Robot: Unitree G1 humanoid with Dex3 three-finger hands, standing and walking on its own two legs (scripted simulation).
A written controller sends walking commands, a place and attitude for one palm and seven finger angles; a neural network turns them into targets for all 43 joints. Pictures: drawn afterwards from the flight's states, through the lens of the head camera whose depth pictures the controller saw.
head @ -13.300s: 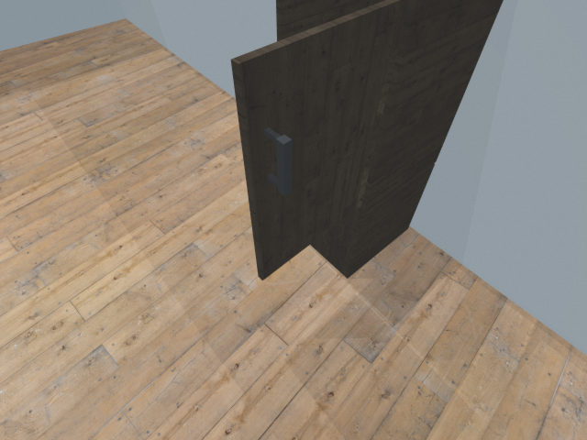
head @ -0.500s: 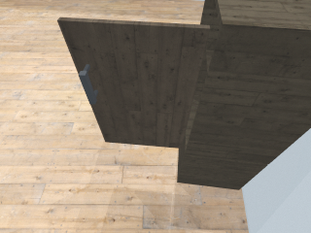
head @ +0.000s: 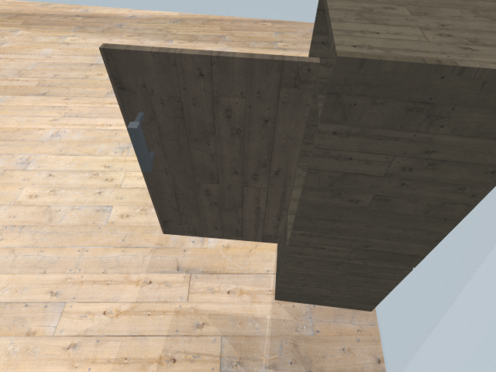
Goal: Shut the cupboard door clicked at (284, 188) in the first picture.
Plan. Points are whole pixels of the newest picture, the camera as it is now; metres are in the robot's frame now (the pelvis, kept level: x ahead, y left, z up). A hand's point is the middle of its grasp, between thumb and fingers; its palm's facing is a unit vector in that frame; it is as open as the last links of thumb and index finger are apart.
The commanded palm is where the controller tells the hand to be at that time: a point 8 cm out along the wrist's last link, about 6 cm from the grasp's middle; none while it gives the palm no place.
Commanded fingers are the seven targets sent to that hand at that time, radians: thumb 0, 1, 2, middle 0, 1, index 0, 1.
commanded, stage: look again from close up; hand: left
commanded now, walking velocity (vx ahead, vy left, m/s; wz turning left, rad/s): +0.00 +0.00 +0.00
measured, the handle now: (143, 142) +0.53 +0.25 +0.05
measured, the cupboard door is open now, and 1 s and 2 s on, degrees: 92 92 92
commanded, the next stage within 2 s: shuffle to correct the standing spot in 0.54 s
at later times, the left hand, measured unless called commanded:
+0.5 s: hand out of the picture +0.01 +0.19 -0.18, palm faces -0.01 -0.97 -0.23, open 7.4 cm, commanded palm none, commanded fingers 0.00 0.90 0.90 -0.20 -0.30 -0.20 -0.30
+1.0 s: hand out of the picture +0.02 +0.20 -0.19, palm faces +0.03 -0.98 -0.18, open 7.4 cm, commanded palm none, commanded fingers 0.00 0.90 0.90 -0.20 -0.30 -0.20 -0.30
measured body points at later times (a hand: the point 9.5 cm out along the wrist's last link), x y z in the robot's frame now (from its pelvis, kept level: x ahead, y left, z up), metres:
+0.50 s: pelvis -0.01 +0.02 -0.01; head +0.01 +0.00 +0.44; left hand +0.01 +0.24 -0.16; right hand -0.01 -0.20 -0.17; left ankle -0.01 +0.12 -0.75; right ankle -0.01 -0.11 -0.75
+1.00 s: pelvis +0.04 +0.02 -0.02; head +0.06 +0.03 +0.43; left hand +0.02 +0.25 -0.18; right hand +0.03 -0.20 -0.17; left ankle -0.01 +0.12 -0.75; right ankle -0.01 -0.11 -0.75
